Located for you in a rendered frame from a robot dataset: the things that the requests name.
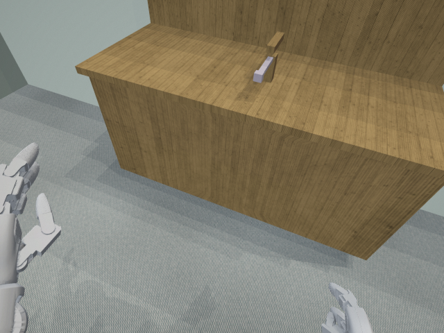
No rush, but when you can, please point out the robot left forearm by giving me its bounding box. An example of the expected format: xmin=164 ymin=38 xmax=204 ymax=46
xmin=0 ymin=283 xmax=28 ymax=333

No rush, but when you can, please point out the robot left hand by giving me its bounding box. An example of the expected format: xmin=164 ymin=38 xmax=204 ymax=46
xmin=0 ymin=142 xmax=61 ymax=285

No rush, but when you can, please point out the counter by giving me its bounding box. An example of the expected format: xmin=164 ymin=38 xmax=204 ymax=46
xmin=75 ymin=0 xmax=444 ymax=260

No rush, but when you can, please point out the robot right hand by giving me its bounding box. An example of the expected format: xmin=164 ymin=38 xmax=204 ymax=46
xmin=322 ymin=282 xmax=374 ymax=333

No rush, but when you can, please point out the tap lever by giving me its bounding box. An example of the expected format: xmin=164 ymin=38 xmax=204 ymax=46
xmin=253 ymin=56 xmax=273 ymax=83

